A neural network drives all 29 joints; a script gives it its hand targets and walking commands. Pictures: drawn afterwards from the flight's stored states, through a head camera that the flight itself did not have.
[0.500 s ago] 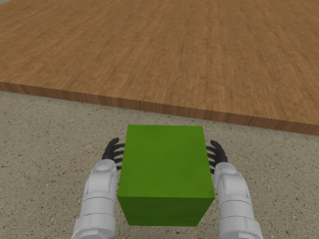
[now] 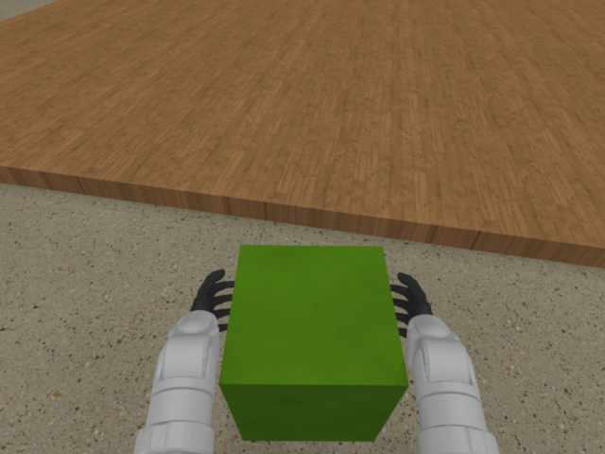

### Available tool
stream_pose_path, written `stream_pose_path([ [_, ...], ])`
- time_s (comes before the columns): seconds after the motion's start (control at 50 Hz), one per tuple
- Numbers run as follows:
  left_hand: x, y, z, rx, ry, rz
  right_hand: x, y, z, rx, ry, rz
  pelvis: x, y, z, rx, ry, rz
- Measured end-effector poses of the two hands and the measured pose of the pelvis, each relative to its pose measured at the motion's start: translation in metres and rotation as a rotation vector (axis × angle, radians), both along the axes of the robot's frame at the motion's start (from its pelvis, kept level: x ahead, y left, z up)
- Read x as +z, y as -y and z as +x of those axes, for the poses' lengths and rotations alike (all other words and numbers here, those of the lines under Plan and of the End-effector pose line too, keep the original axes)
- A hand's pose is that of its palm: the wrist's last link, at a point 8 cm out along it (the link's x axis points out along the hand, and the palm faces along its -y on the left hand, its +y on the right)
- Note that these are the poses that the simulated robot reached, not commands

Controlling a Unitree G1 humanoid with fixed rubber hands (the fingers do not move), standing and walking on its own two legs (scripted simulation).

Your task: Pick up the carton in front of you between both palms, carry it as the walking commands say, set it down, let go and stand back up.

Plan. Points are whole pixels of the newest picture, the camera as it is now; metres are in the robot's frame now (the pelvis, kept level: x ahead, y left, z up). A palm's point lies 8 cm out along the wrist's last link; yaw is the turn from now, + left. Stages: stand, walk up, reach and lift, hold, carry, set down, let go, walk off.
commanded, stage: reach and lift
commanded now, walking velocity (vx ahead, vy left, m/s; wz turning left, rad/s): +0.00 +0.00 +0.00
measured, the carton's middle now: (310, 347) +0.29 +0.00 -0.04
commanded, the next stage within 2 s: hold in 0.20 s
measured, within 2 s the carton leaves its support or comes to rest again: neither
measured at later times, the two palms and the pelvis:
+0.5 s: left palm (199, 317) +0.28 +0.15 +0.05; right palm (424, 323) +0.28 -0.15 +0.05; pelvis -0.01 +0.00 +0.00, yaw +0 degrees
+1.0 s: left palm (200, 316) +0.28 +0.15 +0.05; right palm (423, 321) +0.28 -0.15 +0.05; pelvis -0.01 +0.00 +0.00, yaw +0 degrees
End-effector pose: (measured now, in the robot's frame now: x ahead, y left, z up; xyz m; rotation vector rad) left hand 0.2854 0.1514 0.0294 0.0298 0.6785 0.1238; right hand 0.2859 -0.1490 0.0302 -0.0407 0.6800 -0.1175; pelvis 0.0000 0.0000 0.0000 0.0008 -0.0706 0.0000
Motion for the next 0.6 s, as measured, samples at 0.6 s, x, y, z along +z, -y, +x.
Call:
stream_pose_path([
  [0.6,0.019,0.0,-0.011,0.008,0.011,-0.016,0.018,0.001,-0.014,-0.023,0.011,0.022,-0.001,-0.002,-0.017,-0.003,0.055,0.0],
])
